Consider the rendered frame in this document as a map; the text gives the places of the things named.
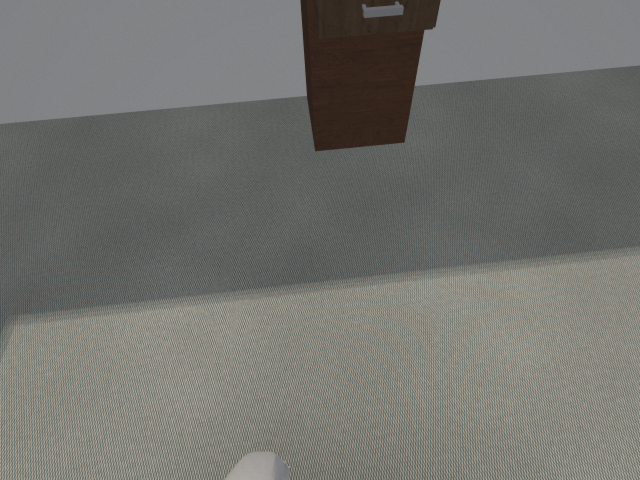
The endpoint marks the robot left thigh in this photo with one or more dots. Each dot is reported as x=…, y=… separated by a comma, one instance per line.
x=260, y=466

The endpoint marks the handle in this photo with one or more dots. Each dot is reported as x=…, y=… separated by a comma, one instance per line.
x=381, y=11

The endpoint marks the cabinet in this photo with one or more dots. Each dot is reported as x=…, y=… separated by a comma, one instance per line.
x=359, y=88

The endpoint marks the drawer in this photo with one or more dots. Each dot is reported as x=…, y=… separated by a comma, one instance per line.
x=342, y=18

